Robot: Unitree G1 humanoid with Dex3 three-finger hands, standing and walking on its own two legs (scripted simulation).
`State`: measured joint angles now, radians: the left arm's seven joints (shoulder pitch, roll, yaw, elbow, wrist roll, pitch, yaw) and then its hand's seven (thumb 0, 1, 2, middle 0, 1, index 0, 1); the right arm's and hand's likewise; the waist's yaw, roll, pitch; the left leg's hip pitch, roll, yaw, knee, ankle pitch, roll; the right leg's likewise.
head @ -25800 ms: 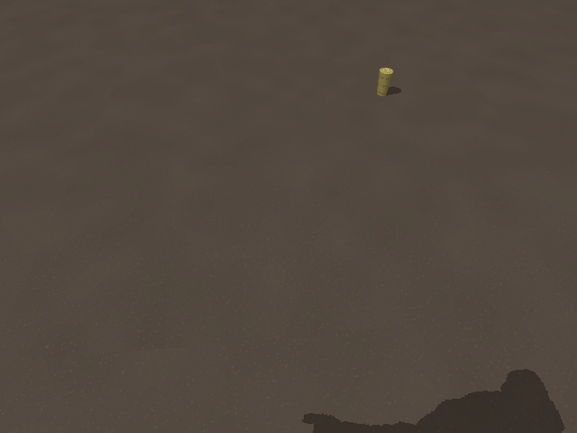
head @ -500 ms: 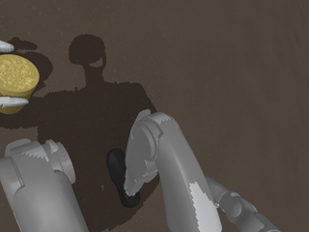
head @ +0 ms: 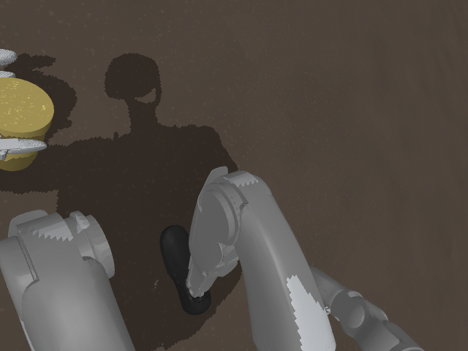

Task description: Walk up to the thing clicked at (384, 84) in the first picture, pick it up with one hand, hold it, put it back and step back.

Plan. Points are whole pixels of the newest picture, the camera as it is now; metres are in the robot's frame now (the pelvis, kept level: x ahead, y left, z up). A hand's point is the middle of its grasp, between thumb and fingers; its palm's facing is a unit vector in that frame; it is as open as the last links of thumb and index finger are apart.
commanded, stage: withdraw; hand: left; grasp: from the side
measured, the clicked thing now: (14, 132) +0.46 +0.19 -0.23
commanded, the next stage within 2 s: rise in 0.28 s
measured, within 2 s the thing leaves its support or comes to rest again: rests again in 0.76 s
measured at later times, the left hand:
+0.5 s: hand out of the picture +0.47 +0.30 -0.11, palm faces +0.03 -0.99 -0.13, open 13.8 cm
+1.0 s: hand out of the picture +0.35 +0.32 +0.01, palm faces +0.15 -0.89 -0.43, open 16.8 cm
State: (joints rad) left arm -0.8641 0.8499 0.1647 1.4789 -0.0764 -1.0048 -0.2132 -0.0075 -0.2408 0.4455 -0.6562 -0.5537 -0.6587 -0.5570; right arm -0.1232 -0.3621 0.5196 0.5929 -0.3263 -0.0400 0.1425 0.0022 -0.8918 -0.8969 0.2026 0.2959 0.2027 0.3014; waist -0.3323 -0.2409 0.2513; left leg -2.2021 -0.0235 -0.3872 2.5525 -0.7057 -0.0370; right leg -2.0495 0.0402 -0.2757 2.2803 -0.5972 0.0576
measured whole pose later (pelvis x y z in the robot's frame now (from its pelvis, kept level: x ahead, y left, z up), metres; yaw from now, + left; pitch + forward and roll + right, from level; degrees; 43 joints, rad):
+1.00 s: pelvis +0.02 -0.01 +0.12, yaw +10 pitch +34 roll -5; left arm -0.36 0.52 0.24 0.64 0.10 -0.10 -0.03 -0.01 -0.42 0.13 -0.08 -0.08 -0.08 -0.09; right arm 0.13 -0.25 0.04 0.54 0.02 0.19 0.01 0.01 -0.90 -0.91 0.20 0.30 0.20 0.30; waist -0.10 0.01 -0.15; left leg -1.99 0.03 -0.08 2.07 -0.69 0.00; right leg -1.96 0.01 -0.04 1.99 -0.64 0.03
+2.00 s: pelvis +0.10 +0.01 +0.40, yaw +15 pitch +9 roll -2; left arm 0.49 0.21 -0.01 -0.02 -0.02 0.28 0.15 -0.01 -0.43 0.12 -0.06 -0.07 -0.06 -0.08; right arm 0.27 -0.20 0.04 0.45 0.02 -0.09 -0.18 0.02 -0.90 -0.90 0.20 0.30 0.20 0.30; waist -0.03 0.03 -0.14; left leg -0.65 0.03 -0.04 0.99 -0.49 -0.01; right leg -0.62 -0.01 -0.04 0.92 -0.46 0.02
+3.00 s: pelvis +0.11 +0.00 +0.41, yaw +15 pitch +7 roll -2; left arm 0.45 0.20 -0.01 0.02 -0.02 0.28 0.14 -0.01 -0.45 0.11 -0.06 -0.07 -0.06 -0.08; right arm 0.27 -0.20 0.04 0.50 0.01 -0.12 -0.18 0.02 -0.90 -0.91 0.20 0.30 0.20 0.30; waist -0.03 0.03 -0.11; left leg -0.60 0.04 -0.04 0.94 -0.47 -0.02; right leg -0.58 0.00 -0.05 0.89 -0.45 0.00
